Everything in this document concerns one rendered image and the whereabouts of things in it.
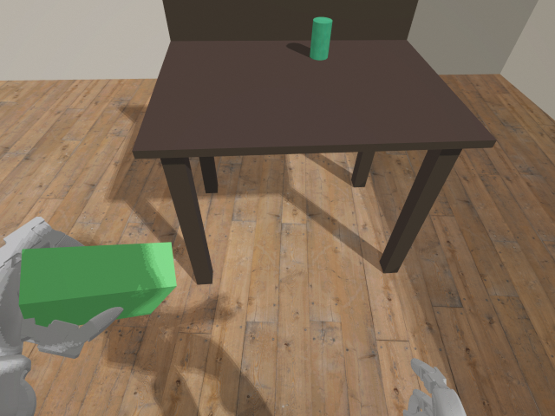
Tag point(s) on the sponge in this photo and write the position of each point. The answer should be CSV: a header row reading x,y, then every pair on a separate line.
x,y
75,284

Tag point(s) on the table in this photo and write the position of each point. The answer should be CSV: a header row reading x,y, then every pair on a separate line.
x,y
237,80

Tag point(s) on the robot left forearm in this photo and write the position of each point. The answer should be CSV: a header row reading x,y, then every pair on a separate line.
x,y
17,397

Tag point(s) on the left robot hand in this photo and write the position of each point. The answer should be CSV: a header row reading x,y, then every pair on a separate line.
x,y
60,338

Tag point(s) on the right robot hand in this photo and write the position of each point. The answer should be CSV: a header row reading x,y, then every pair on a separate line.
x,y
444,401

